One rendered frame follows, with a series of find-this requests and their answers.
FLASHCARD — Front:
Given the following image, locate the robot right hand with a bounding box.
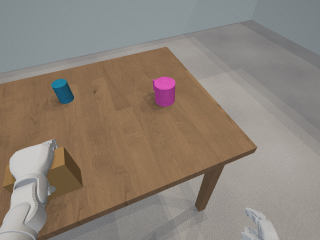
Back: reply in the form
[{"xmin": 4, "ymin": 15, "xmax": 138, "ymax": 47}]
[{"xmin": 241, "ymin": 207, "xmax": 280, "ymax": 240}]

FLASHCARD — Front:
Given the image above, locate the sponge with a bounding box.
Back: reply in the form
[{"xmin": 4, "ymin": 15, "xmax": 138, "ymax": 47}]
[{"xmin": 2, "ymin": 146, "xmax": 83, "ymax": 201}]

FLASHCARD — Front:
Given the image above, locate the table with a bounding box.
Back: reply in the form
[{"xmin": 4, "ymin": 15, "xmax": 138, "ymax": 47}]
[{"xmin": 0, "ymin": 46, "xmax": 258, "ymax": 240}]

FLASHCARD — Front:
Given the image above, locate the robot left hand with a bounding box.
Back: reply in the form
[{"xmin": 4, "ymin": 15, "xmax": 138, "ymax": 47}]
[{"xmin": 9, "ymin": 139, "xmax": 59, "ymax": 196}]

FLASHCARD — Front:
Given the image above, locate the left robot forearm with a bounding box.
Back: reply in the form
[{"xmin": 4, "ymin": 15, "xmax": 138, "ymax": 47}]
[{"xmin": 0, "ymin": 174, "xmax": 48, "ymax": 240}]

